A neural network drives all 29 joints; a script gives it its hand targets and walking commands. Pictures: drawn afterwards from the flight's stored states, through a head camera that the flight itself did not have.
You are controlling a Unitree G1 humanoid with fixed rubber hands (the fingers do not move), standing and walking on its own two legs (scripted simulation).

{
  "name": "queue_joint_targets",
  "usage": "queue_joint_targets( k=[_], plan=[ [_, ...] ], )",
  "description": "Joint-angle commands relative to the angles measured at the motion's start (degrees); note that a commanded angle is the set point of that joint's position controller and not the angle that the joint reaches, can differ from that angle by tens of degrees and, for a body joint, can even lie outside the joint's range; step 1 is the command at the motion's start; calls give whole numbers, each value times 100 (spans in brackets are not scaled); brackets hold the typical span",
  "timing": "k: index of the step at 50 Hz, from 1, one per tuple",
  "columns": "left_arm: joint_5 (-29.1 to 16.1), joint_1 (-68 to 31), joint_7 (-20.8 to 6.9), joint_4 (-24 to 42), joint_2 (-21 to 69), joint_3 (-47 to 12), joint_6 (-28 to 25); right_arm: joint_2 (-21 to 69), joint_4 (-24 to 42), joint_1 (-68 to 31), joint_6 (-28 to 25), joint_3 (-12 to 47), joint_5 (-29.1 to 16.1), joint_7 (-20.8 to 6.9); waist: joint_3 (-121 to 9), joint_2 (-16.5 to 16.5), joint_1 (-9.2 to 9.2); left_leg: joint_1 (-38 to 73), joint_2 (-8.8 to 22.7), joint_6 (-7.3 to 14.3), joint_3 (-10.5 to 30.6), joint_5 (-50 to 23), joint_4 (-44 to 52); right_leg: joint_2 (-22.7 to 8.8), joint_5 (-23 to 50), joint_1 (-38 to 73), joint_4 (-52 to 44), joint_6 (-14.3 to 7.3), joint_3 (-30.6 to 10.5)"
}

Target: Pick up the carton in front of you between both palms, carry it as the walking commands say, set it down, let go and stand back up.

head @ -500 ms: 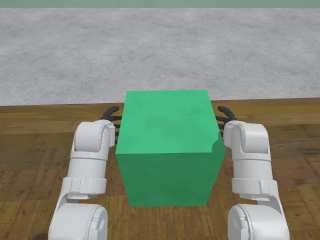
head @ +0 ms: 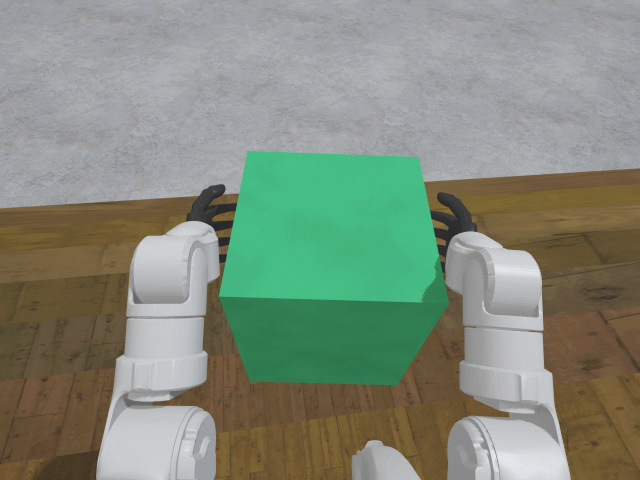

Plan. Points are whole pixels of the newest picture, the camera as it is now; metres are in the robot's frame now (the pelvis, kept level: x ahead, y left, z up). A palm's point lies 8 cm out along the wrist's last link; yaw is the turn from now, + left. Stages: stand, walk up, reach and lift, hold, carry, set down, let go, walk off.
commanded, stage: carry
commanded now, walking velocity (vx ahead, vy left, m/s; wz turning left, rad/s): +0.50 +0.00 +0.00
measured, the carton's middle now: (328, 277) +0.36 -0.02 +0.04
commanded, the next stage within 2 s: none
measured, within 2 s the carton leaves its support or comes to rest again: neither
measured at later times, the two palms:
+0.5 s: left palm (261, 191) +0.64 +0.10 -0.09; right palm (405, 188) +0.67 -0.20 -0.09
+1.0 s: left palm (291, 132) +1.01 +0.04 -0.22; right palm (395, 139) +0.98 -0.25 -0.21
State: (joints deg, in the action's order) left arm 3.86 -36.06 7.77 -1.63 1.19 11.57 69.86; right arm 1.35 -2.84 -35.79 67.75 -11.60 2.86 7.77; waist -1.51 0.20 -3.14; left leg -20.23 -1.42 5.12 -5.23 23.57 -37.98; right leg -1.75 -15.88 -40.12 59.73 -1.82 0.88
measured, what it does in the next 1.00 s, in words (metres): goes down: right foot 0.13 m lower, then left foot 0.13 m lower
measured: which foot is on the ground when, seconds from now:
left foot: down 0.00-0.28, up 0.30-0.70, down 0.72-1.00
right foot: up 0.00-0.24, down 0.26-0.74, up 0.76-1.00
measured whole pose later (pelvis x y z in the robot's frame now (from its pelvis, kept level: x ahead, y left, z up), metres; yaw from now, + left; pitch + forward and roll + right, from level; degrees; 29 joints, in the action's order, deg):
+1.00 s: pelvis +0.66 -0.06 -0.29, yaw -1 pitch +3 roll +0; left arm 4.8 -27.3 6.5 -2.3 3.4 12.6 64.3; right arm -0.2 -9.5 -31.8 61.8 -6.9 -1.2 8.0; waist -0.1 -0.6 -7.5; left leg -21.3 -6.6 8.7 -5.1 31.7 -49.5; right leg -3.0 -9.4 -44.6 65.6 -1.7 -2.9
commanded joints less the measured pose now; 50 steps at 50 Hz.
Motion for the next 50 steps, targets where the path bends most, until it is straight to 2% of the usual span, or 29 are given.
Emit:
queue_joint_targets(
  k=[1,4,6,8,10,11,12,13,14,15,16,17,18,20,24,26,31,33,35,36,37,38,39,41,42,43,45,47,50],
  plan=[
    [-2132,-3600,-1117,404,5995,-3739,-210,6065,428,-3769,17,3819,-2583,-1547,-2579,-641,-291,3679,1465,769,2090,-3313,62,-149,749,-1748,173,-57,-254],
    [-1951,-3503,-1239,72,5896,-3624,-189,6086,3,-3662,-34,3787,-2496,-1644,-1951,-436,-625,3723,1174,746,2061,-3057,-319,16,1640,-2202,-982,22,11],
    [-1809,-3454,-1283,-176,5867,-3469,-209,6231,-227,-3792,-102,3798,-2577,-1733,-1556,-141,-550,1947,807,512,1401,-1655,-209,125,3217,-351,-2590,26,276],
    [-1709,-3501,-1294,-303,5790,-3353,-248,6319,-393,-3955,-202,3761,-2646,-1804,-1310,-518,-366,502,707,337,955,-1038,-244,227,4030,1522,-2959,-116,560],
    [-1642,-3452,-1300,-462,5728,-3215,-284,6427,-639,-3912,-254,3735,-2670,-1827,-1286,-765,105,302,685,224,792,-1112,-986,101,4042,2250,-3046,-248,598],
    [-1627,-3278,-1300,-563,5641,-3141,-304,6458,-726,-3943,-265,3694,-2656,-1827,-1908,-762,627,136,861,33,474,-2512,-2027,284,4124,3524,-2163,-320,1018],
    [-1694,-3374,-1327,-566,5616,-3109,-336,6527,-783,-3868,-276,3710,-2658,-1817,-2187,-360,1109,53,785,-148,121,-3829,-3384,342,3460,4217,-2568,-410,981],
    [-1784,-3538,-1379,-475,5610,-3081,-350,6514,-565,-4114,-281,3619,-2678,-1776,-2106,703,1542,-536,302,-333,-38,-2170,-5615,90,2540,4640,-3135,-577,578],
    [-1919,-3639,-1408,-588,5566,-3077,-333,6441,-589,-4366,-215,3531,-2616,-1689,-1738,1597,981,-2236,-262,-389,331,1672,-6662,-744,5376,5417,-2018,-588,-295],
    [-2174,-3747,-1426,-584,5580,-3174,-293,6182,-673,-4150,-138,3368,-2478,-1544,-2214,1243,492,-2646,-77,-409,985,1269,-6320,-1301,5230,5632,-1976,-700,-1547],
    [-2436,-4089,-1455,-399,5791,-3298,-265,5992,-539,-4108,-113,3187,-2366,-1416,-2209,730,409,-2448,140,-454,995,1029,-5853,-1457,3808,4915,-2391,-775,-1916],
    [-2573,-4351,-1453,-99,5931,-3494,-288,6041,-282,-4127,-67,3176,-2268,-1321,-2644,936,339,-2840,205,-493,1027,1003,-5885,-1936,1179,4757,-2918,-1469,-3216],
    [-2794,-4645,-1481,129,6185,-3567,-306,6002,-8,-4328,-66,3167,-2248,-1245,-2310,200,442,-2981,473,-483,1228,380,-5138,-1826,574,4218,-2866,-1465,-3231],
    [-3017,-4808,-1525,334,6462,-3703,-347,6128,154,-4307,-107,3245,-2198,-1181,-1979,13,426,-2515,533,-539,1135,-125,-3975,-1596,801,3145,-2937,-1377,-2638],
    [-3039,-4390,-1535,418,6766,-3960,-564,6487,261,-3816,-333,3593,-2118,-1203,-2489,476,556,-2642,412,-373,702,-939,-3728,-1301,3309,3839,-2167,-1275,-1934],
    [-2992,-4066,-1544,447,6839,-4053,-694,6539,307,-3586,-463,3733,-2119,-1227,-2574,414,712,-3094,347,-194,656,-2266,-2520,-572,3039,4479,-1474,-848,-1251],
    [-2828,-3373,-1604,464,6627,-4220,-957,6318,396,-2986,-713,3952,-1870,-1243,-2059,270,1124,-1803,-229,-300,-261,-4005,561,-3,2842,4076,-978,-765,-633],
    [-2824,-3265,-1605,453,6433,-4302,-1029,6022,537,-2935,-749,4000,-1825,-1225,-2067,470,979,-381,-405,-162,-611,-5038,773,101,2443,3187,-526,-654,-212],
    [-2868,-3187,-1588,474,6252,-4418,-1033,5664,645,-2779,-718,3951,-1769,-1211,-2706,716,-178,1510,-327,79,-425,-4481,239,-238,4195,2528,1177,-237,122],
    [-2867,-3363,-1562,542,6154,-4434,-1018,5510,661,-2645,-687,3894,-1735,-1221,-2610,-21,-1008,2204,21,326,-179,-4321,850,-15,3878,1905,3344,55,482],
    [-2701,-3234,-1527,435,6043,-4330,-933,5295,497,-2428,-604,3773,-1715,-1241,-2064,-1358,-970,2875,528,227,534,-5478,721,726,-1193,490,4519,80,657],
    [-2570,-3150,-1448,283,5757,-4046,-809,5127,171,-2350,-540,3771,-1802,-1256,-2436,-1689,-213,4326,1406,708,2302,-6712,-149,796,-2261,-1083,4578,58,-143],
    [-2315,-2755,-1345,165,5398,-3815,-736,5303,158,-2531,-484,3940,-2054,-1303,-2705,-885,-192,4304,1780,947,3068,-5134,213,566,-1882,-1269,4150,-37,-469],
    [-2021,-2665,-1226,170,5211,-3517,-662,5621,401,-3108,-471,4231,-2510,-1370,-2801,-152,-142,3470,2034,1578,4012,-2531,462,257,-2019,-1405,3468,47,-734],
    [-1840,-2733,-1191,182,5237,-3375,-688,5936,431,-3499,-459,4279,-2709,-1425,-2514,623,-15,2966,1875,1262,3802,-2594,277,76,-1298,-1429,2619,32,-912],
    [-1725,-2707,-1194,206,5235,-3299,-712,6123,497,-3786,-506,4404,-2887,-1467,-2448,148,5,2479,1854,1203,3931,-2915,162,22,-1330,-1226,2335,40,-783],
    [-1657,-2897,-1199,284,5406,-3300,-789,6387,531,-4064,-580,4493,-3091,-1533,-1850,256,-21,1246,1542,1086,3349,-2952,581,-13,-803,-616,760,232,-432],
    [-1711,-3014,-1193,362,5587,-3449,-859,6520,501,-4050,-651,4461,-3114,-1549,-2227,-396,-105,1373,1420,867,2808,-4114,146,-39,481,-370,1163,119,-91],
    [-1830,-3127,-1150,625,5698,-3728,-933,6577,451,-3706,-727,4357,-3082,-1555,-2163,-78,-449,2351,461,421,2043,-3181,-787,40,1935,-1416,-322,-68,-47]
  ],
)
